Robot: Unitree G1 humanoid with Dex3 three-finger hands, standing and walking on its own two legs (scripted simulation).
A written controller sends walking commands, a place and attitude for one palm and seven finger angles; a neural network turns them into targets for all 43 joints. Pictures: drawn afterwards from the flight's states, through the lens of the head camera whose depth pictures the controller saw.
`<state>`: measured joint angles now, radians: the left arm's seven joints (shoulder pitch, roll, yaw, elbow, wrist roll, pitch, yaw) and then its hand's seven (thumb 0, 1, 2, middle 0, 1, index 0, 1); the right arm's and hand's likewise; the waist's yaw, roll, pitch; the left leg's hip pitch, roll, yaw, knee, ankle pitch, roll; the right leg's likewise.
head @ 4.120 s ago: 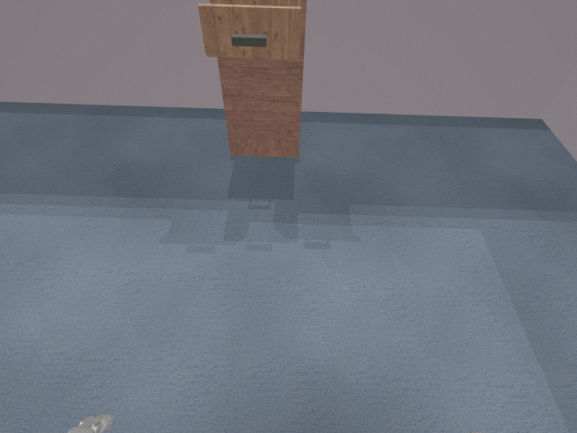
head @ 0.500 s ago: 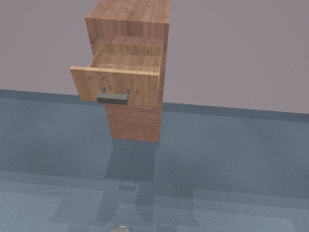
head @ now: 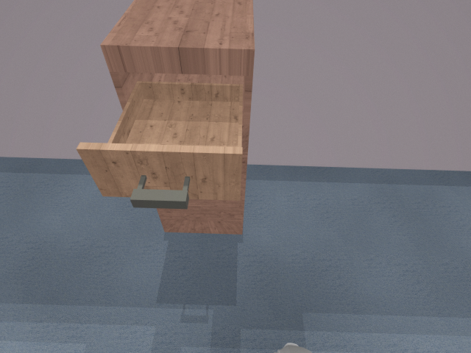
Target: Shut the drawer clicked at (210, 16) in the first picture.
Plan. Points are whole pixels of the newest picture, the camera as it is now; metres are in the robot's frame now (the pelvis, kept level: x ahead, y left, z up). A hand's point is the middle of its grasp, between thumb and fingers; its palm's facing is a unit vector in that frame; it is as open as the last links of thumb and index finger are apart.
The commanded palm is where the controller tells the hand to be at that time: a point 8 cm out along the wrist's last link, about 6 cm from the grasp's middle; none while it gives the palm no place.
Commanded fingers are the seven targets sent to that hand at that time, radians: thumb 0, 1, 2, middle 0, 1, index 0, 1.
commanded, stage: take the last steps up to it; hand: left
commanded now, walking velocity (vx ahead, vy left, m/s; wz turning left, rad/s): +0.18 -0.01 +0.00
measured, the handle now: (162, 189) +0.43 +0.18 -0.01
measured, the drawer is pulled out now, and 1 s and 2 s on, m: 0.29 0.29 0.29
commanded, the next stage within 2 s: come to a stop and stand still in 0.10 s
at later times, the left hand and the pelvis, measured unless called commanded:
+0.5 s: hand out of the picture +0.12 +0.17 -0.19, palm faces +0.09 -0.98 -0.19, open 7.3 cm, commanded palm none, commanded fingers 0.00 0.90 0.90 -0.20 -0.30 -0.20 -0.30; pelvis +0.10 -0.01 -0.01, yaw +0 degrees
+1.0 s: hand out of the picture +0.05 +0.11 -0.18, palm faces +0.05 -0.98 -0.20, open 7.4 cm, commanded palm none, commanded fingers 0.00 0.90 0.90 -0.20 -0.30 -0.20 -0.30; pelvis +0.06 -0.06 -0.01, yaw +0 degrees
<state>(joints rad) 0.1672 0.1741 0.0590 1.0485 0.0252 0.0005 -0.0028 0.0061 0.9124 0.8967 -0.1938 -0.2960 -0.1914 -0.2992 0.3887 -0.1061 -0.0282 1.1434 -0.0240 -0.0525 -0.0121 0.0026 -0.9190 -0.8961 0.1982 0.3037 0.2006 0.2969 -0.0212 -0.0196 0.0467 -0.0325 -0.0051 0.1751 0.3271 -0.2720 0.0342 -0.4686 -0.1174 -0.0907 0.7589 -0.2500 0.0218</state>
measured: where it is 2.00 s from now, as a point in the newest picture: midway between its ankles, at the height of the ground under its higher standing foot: outside the picture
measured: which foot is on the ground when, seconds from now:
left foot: down 0.00-0.10, up 0.12-0.44, down 0.46-1.00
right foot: up 0.00-0.08, down 0.10-0.50, up 0.52-0.80, down 0.82-1.00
